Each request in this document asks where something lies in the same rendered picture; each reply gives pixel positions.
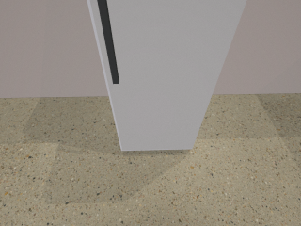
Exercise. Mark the handle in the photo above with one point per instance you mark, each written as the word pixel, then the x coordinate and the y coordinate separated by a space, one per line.
pixel 108 38

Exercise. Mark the fridge door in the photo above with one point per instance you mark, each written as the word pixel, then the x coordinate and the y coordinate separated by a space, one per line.
pixel 169 55

